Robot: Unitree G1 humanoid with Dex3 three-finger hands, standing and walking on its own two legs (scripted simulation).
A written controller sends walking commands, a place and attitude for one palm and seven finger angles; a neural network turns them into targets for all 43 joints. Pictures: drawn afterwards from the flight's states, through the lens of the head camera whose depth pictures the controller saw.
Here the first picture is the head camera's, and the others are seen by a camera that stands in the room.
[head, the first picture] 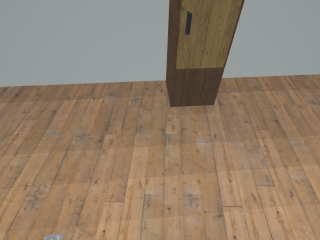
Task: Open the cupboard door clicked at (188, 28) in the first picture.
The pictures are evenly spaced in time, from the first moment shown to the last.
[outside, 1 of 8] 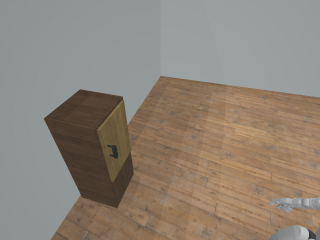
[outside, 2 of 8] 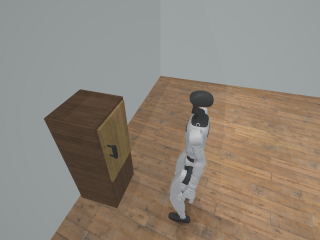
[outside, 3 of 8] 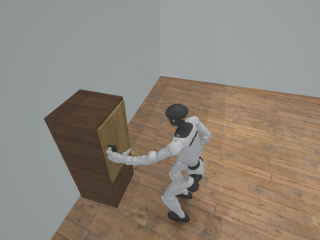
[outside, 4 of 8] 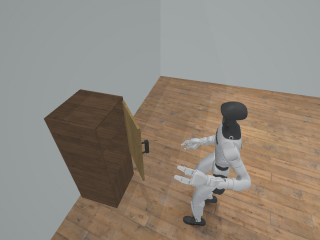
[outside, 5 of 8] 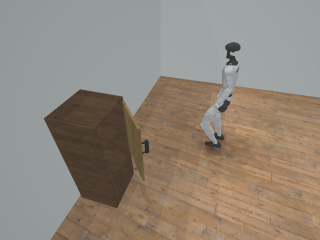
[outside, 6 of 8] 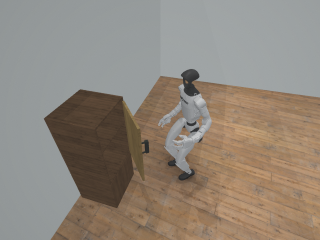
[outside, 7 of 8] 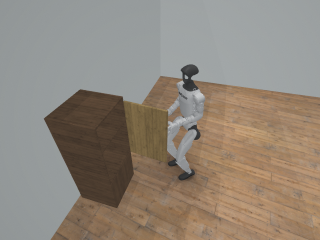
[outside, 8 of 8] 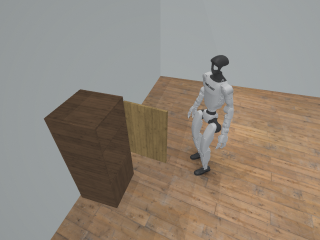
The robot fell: no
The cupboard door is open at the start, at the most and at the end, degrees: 0 86 85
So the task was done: yes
